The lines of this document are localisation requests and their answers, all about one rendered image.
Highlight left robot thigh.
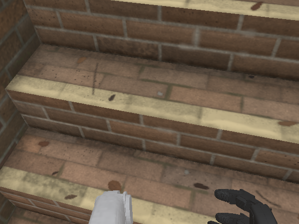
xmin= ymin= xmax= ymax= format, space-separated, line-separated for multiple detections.
xmin=89 ymin=190 xmax=134 ymax=224

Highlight robot right hand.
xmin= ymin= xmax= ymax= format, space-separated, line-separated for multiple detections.
xmin=207 ymin=189 xmax=278 ymax=224

